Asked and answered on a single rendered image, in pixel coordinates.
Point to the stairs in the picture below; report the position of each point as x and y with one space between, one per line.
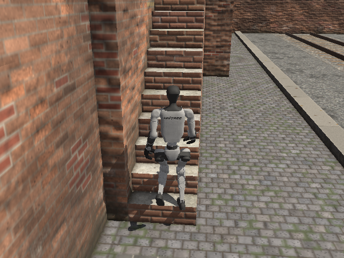
175 57

